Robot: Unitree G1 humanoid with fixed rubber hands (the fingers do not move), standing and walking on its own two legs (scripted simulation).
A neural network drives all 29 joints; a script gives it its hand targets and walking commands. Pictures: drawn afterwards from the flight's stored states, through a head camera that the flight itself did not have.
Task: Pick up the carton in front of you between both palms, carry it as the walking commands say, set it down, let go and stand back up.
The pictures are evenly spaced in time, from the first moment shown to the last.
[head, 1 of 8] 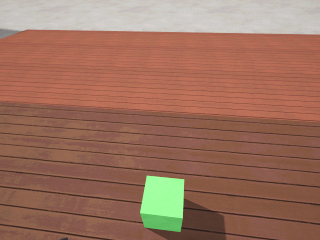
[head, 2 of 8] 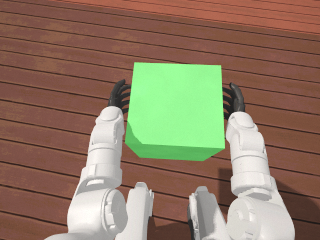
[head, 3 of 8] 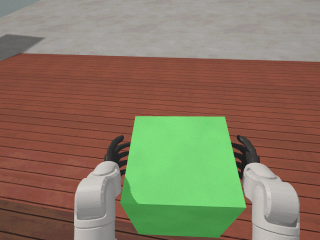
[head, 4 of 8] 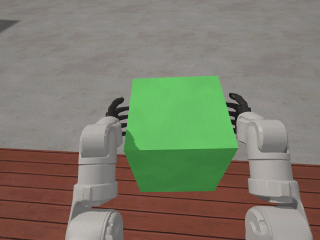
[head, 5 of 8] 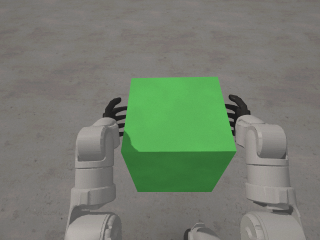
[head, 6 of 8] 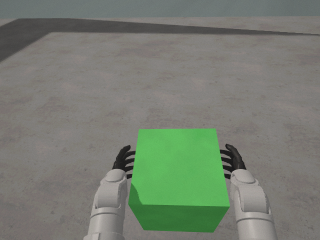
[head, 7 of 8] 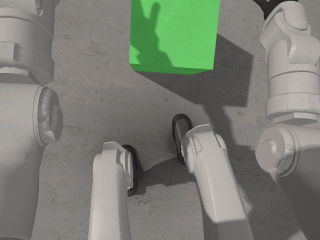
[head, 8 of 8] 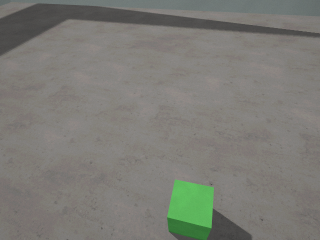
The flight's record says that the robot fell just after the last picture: no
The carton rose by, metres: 0.69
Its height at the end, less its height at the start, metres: -0.48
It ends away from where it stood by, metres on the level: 5.54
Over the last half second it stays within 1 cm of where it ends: yes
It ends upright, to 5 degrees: yes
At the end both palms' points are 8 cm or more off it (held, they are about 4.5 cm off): yes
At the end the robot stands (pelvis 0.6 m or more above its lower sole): yes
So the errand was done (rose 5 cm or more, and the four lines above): yes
